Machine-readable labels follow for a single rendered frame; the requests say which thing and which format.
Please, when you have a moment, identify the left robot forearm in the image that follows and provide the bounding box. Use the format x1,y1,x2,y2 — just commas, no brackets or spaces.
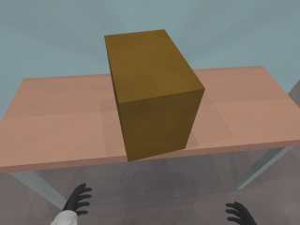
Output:
51,210,78,225

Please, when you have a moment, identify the left robot hand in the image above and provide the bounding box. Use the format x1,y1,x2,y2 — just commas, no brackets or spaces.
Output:
63,183,92,216

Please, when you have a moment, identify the table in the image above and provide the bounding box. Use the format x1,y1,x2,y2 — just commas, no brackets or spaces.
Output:
0,66,300,210

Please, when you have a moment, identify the right robot hand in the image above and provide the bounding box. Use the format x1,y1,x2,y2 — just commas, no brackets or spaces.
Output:
225,202,257,225

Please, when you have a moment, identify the carton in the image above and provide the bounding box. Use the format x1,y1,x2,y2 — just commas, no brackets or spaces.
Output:
104,29,205,162

